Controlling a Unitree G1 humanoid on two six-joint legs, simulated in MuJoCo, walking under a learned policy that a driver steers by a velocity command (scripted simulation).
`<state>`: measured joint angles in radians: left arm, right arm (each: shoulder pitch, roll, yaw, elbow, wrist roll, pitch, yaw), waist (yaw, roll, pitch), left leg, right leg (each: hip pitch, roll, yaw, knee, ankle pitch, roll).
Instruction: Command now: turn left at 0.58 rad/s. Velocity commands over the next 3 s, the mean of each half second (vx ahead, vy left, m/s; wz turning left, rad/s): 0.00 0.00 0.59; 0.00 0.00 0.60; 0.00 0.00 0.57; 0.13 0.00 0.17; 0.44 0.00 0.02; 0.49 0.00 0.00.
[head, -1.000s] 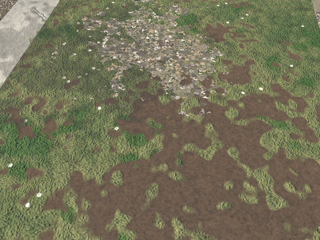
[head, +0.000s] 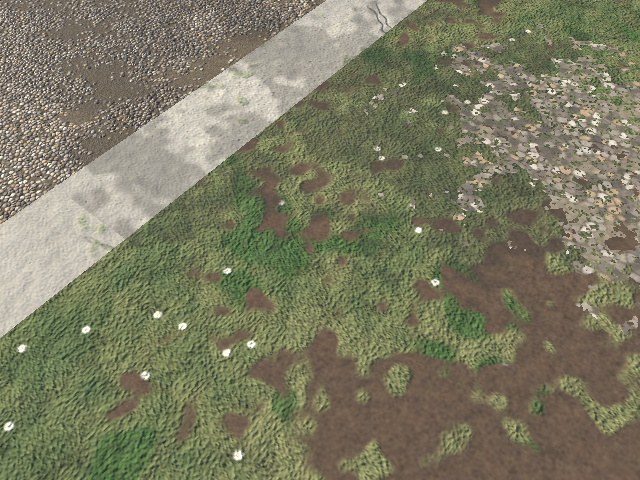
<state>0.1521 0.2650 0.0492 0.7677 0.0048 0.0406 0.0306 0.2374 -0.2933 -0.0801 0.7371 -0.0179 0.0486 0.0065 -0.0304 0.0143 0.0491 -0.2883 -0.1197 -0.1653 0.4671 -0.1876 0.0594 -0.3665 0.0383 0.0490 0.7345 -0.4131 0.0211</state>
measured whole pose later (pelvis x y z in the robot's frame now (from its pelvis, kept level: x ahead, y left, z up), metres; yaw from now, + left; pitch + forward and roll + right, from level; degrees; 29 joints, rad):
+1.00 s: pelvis -0.03 +0.00 +0.00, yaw +35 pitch +1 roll -1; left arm 0.14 0.30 0.05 0.70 0.01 0.05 0.02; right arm 0.26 -0.31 -0.07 0.73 -0.02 0.05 0.02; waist -0.04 0.01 0.07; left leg -0.26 -0.15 -0.23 0.47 -0.20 0.06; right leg -0.38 0.04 0.07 0.75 -0.41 0.02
